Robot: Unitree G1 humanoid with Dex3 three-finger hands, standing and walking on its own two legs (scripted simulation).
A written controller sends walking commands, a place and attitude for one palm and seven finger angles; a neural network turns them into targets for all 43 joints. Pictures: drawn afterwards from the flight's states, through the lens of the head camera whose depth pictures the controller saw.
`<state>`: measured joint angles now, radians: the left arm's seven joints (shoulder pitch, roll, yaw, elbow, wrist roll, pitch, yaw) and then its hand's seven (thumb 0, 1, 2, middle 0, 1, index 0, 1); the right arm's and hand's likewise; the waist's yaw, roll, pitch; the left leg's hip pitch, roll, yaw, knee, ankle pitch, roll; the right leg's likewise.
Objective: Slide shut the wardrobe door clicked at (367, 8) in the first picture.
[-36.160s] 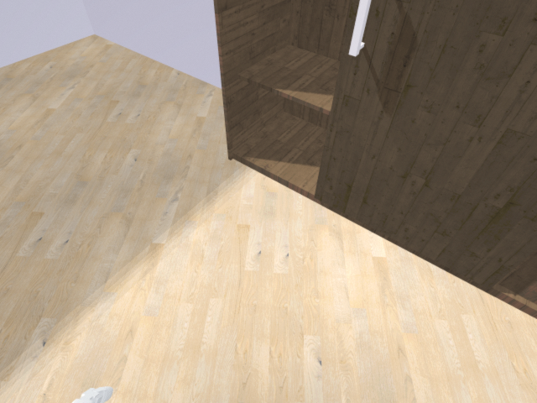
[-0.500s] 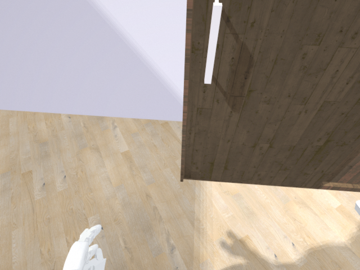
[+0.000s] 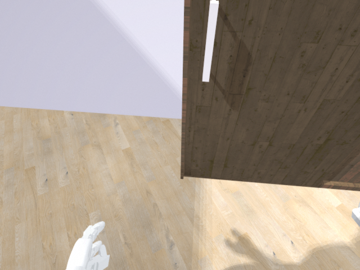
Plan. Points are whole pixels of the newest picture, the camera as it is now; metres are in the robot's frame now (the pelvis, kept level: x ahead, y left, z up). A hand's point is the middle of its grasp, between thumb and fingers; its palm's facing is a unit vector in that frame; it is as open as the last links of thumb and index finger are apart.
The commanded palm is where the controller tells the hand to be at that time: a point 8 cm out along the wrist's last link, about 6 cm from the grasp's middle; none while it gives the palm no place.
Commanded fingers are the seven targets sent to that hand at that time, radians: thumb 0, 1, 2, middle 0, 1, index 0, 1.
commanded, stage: stop stepping back and stand still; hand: right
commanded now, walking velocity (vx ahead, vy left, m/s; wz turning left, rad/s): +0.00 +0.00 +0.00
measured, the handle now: (209, 42) +0.74 -0.06 +0.15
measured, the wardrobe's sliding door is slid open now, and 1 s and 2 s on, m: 0.00 0.00 0.00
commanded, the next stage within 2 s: let the arm hang, fingers relaxed in 0.46 s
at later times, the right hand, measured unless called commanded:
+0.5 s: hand out of the picture +0.19 -0.28 +0.15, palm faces +0.43 +0.79 -0.43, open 7.4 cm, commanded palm +0.12 -0.31 +0.18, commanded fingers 0.00 -0.90 -0.90 0.20 0.30 0.20 0.30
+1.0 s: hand out of the picture -0.02 -0.19 -0.18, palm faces -0.03 +0.99 -0.16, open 7.3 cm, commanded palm none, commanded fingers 0.00 -0.90 -0.90 0.20 0.30 0.20 0.30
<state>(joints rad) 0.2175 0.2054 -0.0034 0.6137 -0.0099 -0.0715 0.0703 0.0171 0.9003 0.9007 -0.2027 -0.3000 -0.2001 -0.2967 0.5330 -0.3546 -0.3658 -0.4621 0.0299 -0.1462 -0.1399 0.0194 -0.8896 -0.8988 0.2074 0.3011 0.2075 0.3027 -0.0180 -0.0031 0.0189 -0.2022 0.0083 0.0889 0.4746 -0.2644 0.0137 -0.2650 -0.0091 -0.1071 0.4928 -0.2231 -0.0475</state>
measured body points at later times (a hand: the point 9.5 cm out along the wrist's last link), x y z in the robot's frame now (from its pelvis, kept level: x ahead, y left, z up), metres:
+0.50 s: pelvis -0.01 -0.01 +0.00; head -0.01 -0.02 +0.45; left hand +0.15 +0.22 -0.08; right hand +0.16 -0.31 +0.18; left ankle -0.01 +0.11 -0.74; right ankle +0.03 -0.09 -0.74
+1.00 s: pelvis -0.02 -0.01 +0.00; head +0.01 -0.03 +0.45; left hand +0.02 +0.29 -0.12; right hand -0.02 -0.25 -0.16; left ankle -0.01 +0.11 -0.74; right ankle +0.03 -0.09 -0.74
